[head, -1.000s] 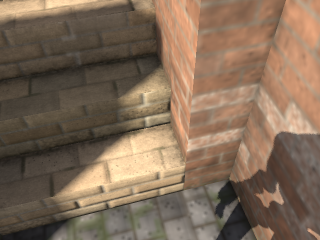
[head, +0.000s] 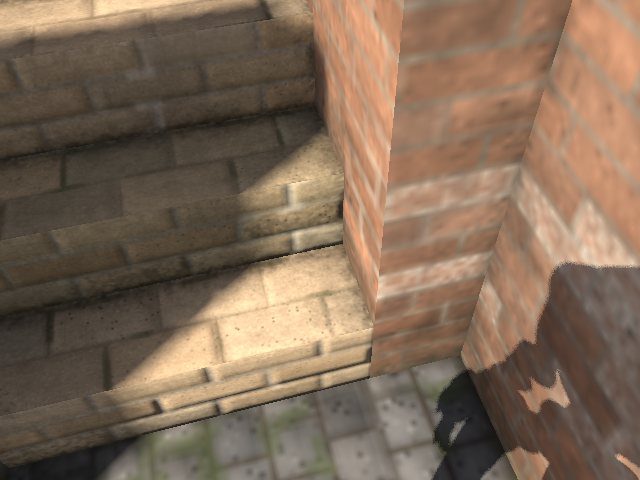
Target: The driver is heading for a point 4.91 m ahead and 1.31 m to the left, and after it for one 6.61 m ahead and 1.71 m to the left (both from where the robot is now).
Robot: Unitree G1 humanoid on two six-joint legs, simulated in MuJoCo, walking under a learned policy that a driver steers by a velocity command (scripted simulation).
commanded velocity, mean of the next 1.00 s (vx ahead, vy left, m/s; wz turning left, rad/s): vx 0.00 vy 0.00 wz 0.00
